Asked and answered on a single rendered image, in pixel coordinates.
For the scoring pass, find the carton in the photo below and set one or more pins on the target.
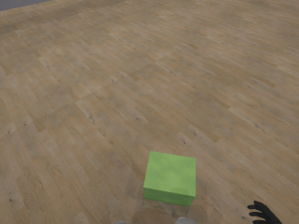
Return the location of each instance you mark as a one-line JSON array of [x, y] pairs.
[[170, 179]]

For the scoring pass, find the robot right hand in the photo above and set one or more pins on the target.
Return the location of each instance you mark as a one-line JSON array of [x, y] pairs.
[[267, 214]]

